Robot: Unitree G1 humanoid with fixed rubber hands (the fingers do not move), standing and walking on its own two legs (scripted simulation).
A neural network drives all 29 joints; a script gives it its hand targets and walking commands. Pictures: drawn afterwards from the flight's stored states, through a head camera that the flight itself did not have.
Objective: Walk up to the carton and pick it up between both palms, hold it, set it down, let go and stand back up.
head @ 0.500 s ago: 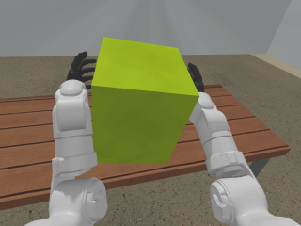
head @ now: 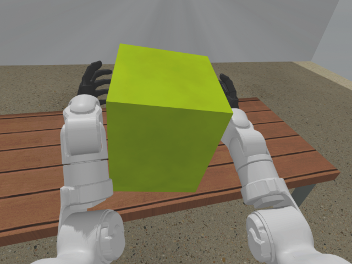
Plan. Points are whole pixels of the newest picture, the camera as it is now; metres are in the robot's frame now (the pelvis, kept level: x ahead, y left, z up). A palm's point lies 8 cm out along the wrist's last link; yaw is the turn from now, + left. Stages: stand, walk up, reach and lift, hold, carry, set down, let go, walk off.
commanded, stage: set down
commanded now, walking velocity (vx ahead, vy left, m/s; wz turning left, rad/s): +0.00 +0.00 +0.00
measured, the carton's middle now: (159, 122) +0.38 +0.01 +0.19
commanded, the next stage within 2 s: none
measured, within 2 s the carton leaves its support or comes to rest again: neither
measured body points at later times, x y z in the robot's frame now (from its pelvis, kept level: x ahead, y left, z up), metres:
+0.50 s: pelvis +0.02 -0.01 +0.00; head -0.03 +0.02 +0.45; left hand +0.39 +0.15 +0.24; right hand +0.40 -0.14 +0.20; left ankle +0.05 +0.09 -0.75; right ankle +0.00 -0.09 -0.75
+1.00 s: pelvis +0.02 -0.01 +0.00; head -0.01 +0.01 +0.45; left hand +0.40 +0.14 +0.21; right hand +0.41 -0.15 +0.17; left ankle +0.05 +0.09 -0.75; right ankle +0.00 -0.09 -0.75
